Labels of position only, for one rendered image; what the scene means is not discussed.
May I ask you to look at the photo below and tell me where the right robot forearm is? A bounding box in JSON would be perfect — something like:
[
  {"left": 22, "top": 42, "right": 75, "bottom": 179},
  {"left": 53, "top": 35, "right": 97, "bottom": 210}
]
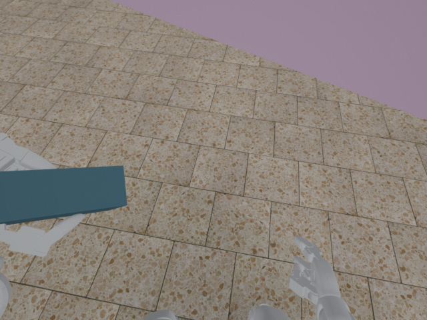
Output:
[{"left": 316, "top": 296, "right": 356, "bottom": 320}]

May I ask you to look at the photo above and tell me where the right robot hand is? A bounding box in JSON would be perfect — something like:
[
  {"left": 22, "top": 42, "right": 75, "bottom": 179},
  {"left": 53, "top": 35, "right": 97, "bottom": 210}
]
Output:
[{"left": 289, "top": 235, "right": 341, "bottom": 306}]

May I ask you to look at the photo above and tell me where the left robot hand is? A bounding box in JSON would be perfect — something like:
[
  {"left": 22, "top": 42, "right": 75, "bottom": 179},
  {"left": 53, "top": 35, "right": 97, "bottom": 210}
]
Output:
[{"left": 0, "top": 133, "right": 85, "bottom": 257}]

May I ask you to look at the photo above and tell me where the right robot thigh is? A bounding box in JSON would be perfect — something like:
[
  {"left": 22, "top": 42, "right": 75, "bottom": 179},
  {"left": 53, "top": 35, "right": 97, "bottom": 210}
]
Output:
[{"left": 248, "top": 305, "right": 291, "bottom": 320}]

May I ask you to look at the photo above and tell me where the sponge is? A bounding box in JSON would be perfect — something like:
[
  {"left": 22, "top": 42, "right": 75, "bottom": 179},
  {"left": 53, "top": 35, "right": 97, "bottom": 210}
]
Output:
[{"left": 0, "top": 166, "right": 127, "bottom": 225}]

